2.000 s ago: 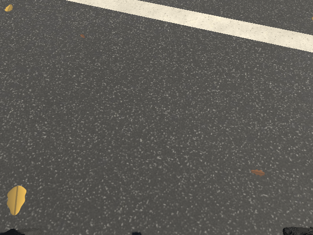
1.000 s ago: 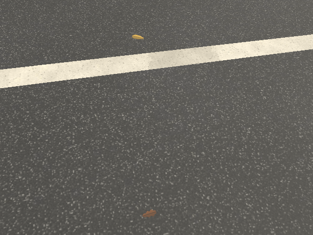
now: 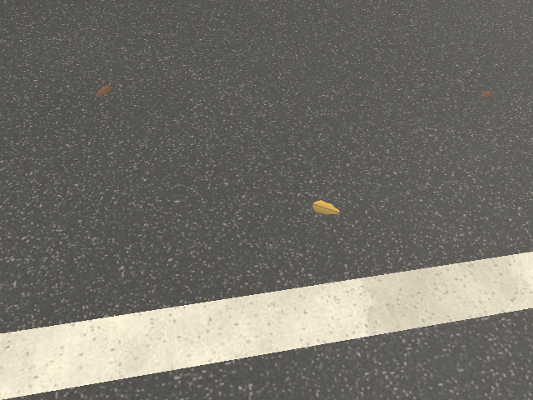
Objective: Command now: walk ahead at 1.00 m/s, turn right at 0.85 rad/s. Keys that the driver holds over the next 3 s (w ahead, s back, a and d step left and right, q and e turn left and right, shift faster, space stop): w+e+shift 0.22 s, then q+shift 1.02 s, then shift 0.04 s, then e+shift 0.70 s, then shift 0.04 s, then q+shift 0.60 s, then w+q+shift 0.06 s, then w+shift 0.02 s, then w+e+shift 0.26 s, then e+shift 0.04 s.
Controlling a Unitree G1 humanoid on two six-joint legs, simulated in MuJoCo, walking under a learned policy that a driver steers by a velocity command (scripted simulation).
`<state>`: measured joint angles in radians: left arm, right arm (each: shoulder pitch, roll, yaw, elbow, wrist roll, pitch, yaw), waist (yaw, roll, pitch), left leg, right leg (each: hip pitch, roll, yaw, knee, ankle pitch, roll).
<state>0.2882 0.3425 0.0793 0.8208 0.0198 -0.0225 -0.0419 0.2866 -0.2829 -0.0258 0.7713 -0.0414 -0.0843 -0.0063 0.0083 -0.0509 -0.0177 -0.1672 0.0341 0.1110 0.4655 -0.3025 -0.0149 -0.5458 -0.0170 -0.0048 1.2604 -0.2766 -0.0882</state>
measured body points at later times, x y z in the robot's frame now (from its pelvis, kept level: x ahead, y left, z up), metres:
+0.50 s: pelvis +0.43 -0.05 +0.00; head +0.46 -0.05 +0.45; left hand +0.56 +0.18 -0.13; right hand +0.52 -0.31 -0.10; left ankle +0.58 +0.10 -0.63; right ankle +0.37 -0.05 -0.73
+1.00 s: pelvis +0.67 -0.07 +0.00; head +0.69 -0.08 +0.45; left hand +0.86 +0.18 -0.06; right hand +0.78 -0.34 -0.11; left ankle +0.66 +0.03 -0.73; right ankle +0.71 -0.20 -0.74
